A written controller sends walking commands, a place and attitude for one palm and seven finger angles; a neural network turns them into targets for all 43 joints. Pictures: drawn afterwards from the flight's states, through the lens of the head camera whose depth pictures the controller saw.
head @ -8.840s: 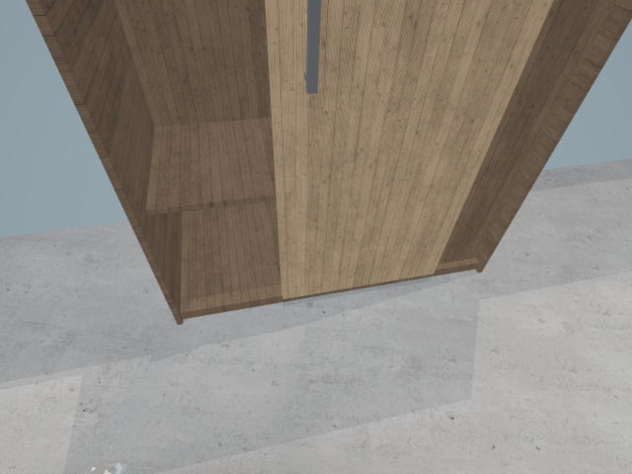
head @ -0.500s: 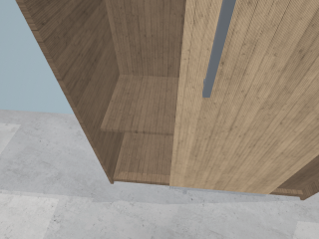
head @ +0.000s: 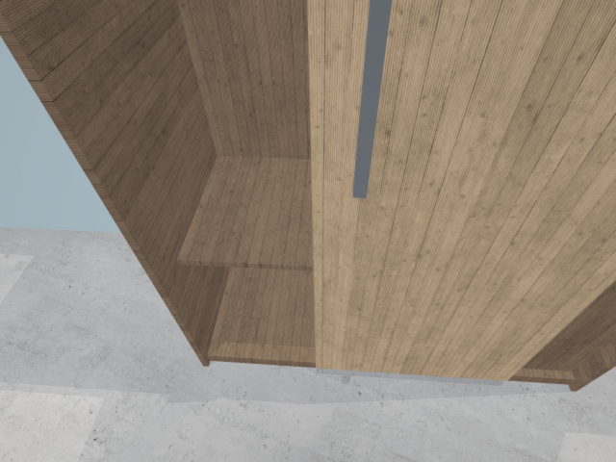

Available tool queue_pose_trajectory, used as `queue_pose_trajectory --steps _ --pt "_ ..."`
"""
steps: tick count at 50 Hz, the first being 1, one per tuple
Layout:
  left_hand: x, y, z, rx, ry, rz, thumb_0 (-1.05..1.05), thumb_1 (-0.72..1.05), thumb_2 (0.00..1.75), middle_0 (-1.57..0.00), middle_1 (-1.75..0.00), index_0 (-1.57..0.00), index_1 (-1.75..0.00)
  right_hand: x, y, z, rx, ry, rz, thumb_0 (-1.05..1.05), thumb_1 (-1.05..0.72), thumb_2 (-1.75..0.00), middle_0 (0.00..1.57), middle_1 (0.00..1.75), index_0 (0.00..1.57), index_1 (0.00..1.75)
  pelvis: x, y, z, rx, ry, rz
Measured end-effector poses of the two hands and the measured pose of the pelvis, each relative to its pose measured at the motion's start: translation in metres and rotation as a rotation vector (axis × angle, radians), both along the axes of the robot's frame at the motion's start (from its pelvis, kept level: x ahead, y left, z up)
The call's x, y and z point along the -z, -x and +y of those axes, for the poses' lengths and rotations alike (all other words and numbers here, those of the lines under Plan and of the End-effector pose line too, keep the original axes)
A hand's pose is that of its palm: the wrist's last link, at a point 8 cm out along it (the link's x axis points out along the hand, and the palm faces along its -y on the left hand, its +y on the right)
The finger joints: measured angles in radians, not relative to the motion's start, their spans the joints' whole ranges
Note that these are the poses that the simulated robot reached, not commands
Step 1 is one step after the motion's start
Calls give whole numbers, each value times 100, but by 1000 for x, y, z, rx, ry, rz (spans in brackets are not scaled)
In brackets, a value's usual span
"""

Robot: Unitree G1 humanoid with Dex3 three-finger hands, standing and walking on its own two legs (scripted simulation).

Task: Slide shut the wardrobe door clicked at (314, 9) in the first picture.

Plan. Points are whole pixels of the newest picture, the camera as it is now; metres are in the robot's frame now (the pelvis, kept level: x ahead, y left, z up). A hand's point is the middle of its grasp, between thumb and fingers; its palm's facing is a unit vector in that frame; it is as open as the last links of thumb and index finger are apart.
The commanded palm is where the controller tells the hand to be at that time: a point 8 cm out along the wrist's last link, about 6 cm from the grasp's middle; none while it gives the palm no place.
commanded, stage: come to a stop and stand still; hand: right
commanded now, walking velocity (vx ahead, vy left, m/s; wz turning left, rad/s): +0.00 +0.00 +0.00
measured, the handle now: (369, 85) +0.48 -0.05 +0.26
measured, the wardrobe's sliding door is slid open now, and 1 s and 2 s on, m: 0.36 0.36 0.36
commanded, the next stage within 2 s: look again from close up in 0.40 s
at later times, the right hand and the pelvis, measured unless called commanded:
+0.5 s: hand out of the picture -0.05 -0.18 -0.18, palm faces +0.01 +0.98 -0.18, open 7.4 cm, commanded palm none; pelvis +0.00 -0.02 +0.00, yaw +2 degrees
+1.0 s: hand out of the picture -0.07 -0.14 -0.17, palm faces +0.02 +0.98 -0.17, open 7.4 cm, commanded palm none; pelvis -0.01 +0.01 +0.00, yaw +2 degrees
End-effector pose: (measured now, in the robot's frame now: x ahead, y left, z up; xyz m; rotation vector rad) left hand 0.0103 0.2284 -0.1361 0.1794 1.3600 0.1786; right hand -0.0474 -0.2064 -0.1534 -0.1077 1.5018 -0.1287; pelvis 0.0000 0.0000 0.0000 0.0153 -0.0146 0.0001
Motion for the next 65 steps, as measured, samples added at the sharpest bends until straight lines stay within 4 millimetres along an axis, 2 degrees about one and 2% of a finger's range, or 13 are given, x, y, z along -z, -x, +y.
queue_pose_trajectory --steps 15,26,39,50,58,65 --pt "7 29 -29 -56 33 61 0 91 90 -20 -30 -20 -30 -3 4 -19 -6 22 29 1 -91 -89 20 30 20 30 0 1 -17 -21 11 6" --pt "10 42 -36 -81 56 79 0 91 90 -20 -30 -20 -30 -6 8 -18 -7 26 32 1 -91 -89 20 30 20 30 0 4 -18 -31 13 7" --pt "10 49 -26 -91 56 74 0 91 90 -20 -30 -20 -30 -8 20 -3 1 15 41 1 -91 -89 20 30 20 30 -1 8 -10 -35 19 4" --pt "12 52 -13 -90 72 72 0 91 90 -20 -30 -20 -30 -11 27 14 7 21 45 1 -91 -89 20 30 20 30 -3 10 6 -30 22 3" --pt "12 54 -1 -87 85 85 0 91 90 -20 -30 -20 -30 -14 25 32 10 17 35 1 -91 -89 20 30 20 30 -4 8 22 -26 23 11" --pt "12 53 10 -88 90 90 0 91 90 -20 -30 -20 -30 -13 14 50 4 6 15 1 -90 -89 20 30 20 30 -4 3 36 -23 21 9"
